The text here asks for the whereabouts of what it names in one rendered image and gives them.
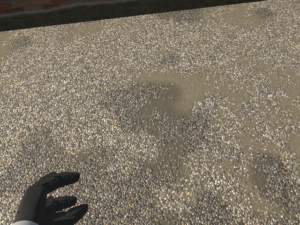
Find left robot hand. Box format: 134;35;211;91
14;172;88;225

